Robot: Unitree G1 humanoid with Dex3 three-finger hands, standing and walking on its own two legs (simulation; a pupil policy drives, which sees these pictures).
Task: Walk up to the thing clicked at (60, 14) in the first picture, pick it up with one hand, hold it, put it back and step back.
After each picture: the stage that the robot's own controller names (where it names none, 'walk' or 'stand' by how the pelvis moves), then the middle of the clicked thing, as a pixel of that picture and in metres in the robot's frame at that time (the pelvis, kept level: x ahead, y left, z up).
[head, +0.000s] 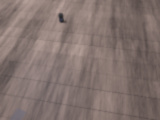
stand; (61, 18) +1.88 +0.32 -0.72
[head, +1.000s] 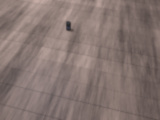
walk; (68, 26) +1.76 +0.17 -0.71
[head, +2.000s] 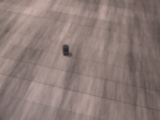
walk; (65, 50) +1.19 +0.16 -0.71
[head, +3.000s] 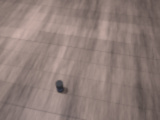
walk; (59, 86) +0.76 +0.20 -0.71
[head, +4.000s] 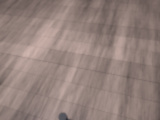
walk; (63, 119) +0.49 +0.25 -0.70
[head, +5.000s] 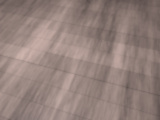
stand; out of the picture +0.39 +0.20 -0.71
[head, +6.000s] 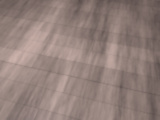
stand; out of the picture +0.37 +0.21 -0.72
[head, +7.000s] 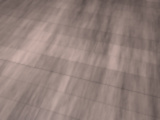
stand; out of the picture +0.38 +0.22 -0.73
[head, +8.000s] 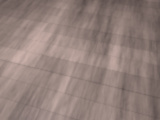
stand; out of the picture +0.37 +0.22 -0.73
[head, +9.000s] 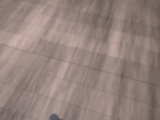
go down; out of the picture +0.39 +0.21 -0.71
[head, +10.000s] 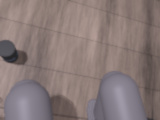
go down; (8, 52) +0.46 +0.25 -0.29
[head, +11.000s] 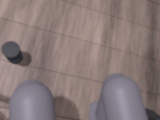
close in; (13, 53) +0.46 +0.25 -0.29
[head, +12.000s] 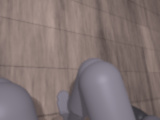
close in; out of the picture +0.44 +0.28 -0.22
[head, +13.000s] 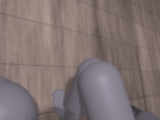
close; out of the picture +0.43 +0.28 -0.23
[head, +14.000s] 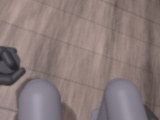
lift; (8, 66) +0.35 +0.26 -0.10
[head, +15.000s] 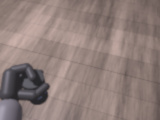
hold; (35, 87) +0.33 +0.17 +0.03
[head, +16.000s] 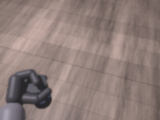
hold; (39, 92) +0.32 +0.17 +0.00
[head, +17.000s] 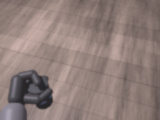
hold; (41, 93) +0.32 +0.17 -0.01
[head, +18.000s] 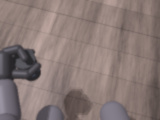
crouch; (28, 66) +0.41 +0.19 -0.08
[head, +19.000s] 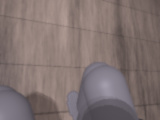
lower; out of the picture +0.46 +0.27 -0.20
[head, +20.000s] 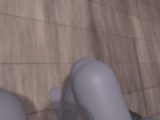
lower; out of the picture +0.44 +0.28 -0.23
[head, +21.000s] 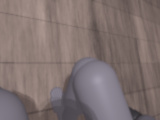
lower; out of the picture +0.44 +0.28 -0.23
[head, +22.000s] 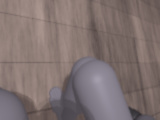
lower; out of the picture +0.45 +0.28 -0.23
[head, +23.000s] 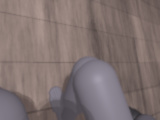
lower; out of the picture +0.45 +0.29 -0.23
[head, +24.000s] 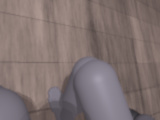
withdraw; out of the picture +0.44 +0.27 -0.24
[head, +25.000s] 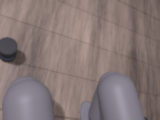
stand; (7, 50) +0.45 +0.24 -0.27
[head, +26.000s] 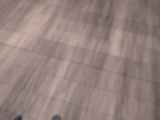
stand; out of the picture +0.40 +0.17 -0.63
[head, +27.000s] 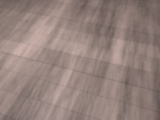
stand; out of the picture +0.40 +0.18 -0.67
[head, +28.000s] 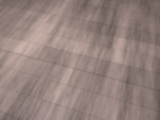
stand; out of the picture +0.40 +0.18 -0.67
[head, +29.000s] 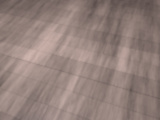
walk; out of the picture +0.41 +0.17 -0.72
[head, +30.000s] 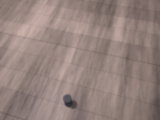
walk; (67, 100) +0.51 +0.16 -0.71
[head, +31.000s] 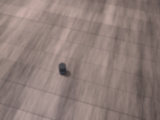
walk; (62, 69) +0.81 +0.16 -0.69
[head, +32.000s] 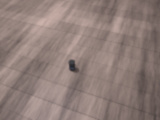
stand; (72, 65) +1.05 +0.18 -0.71
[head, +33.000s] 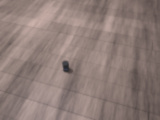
stand; (65, 66) +1.03 +0.20 -0.73
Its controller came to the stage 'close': yes
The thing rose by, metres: 0.70
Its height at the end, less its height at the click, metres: +0.00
